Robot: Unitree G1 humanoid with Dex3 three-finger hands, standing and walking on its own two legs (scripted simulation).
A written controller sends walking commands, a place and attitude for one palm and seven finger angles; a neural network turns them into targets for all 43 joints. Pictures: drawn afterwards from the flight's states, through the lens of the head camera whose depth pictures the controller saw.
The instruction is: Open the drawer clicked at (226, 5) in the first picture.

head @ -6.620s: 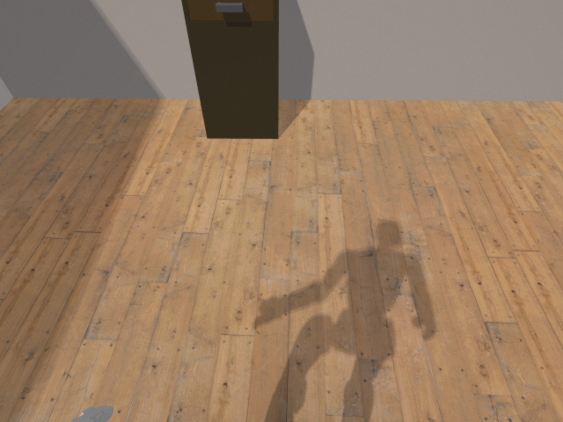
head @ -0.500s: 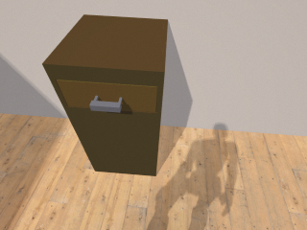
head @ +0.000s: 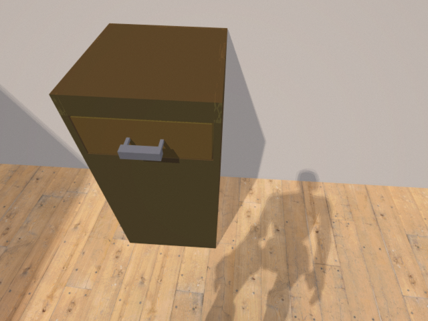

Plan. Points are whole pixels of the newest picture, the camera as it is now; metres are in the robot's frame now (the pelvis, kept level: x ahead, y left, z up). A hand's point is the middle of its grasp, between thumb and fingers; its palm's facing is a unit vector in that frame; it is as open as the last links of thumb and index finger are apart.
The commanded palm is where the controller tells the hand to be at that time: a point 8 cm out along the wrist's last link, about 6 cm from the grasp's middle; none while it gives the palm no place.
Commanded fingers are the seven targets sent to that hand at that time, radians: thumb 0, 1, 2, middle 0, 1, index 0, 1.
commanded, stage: look again from close up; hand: left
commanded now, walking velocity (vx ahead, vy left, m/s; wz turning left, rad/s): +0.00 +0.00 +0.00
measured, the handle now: (142, 147) +0.55 +0.24 -0.04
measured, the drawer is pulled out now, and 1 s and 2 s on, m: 0.00 0.00 0.00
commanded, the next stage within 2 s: shuffle to correct the standing spot in 0.52 s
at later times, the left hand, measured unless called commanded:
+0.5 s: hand out of the picture -0.02 +0.18 -0.17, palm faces +0.02 -0.98 -0.21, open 7.4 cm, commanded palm none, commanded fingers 0.00 0.90 0.90 -0.20 -0.30 -0.20 -0.30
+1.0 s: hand out of the picture +0.00 +0.18 -0.19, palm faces +0.05 -0.98 -0.18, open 7.4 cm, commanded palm none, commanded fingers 0.00 0.90 0.90 -0.20 -0.30 -0.20 -0.30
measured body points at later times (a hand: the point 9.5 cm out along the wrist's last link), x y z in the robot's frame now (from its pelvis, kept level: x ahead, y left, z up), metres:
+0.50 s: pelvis -0.02 +0.00 -0.01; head -0.02 -0.01 +0.44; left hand -0.01 +0.23 -0.16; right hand -0.03 -0.21 -0.17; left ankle -0.08 +0.13 -0.74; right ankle +0.00 -0.13 -0.74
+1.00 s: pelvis +0.02 +0.01 -0.02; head +0.03 +0.01 +0.43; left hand +0.00 +0.23 -0.17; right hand -0.04 -0.20 -0.17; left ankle -0.08 +0.13 -0.74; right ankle +0.00 -0.12 -0.74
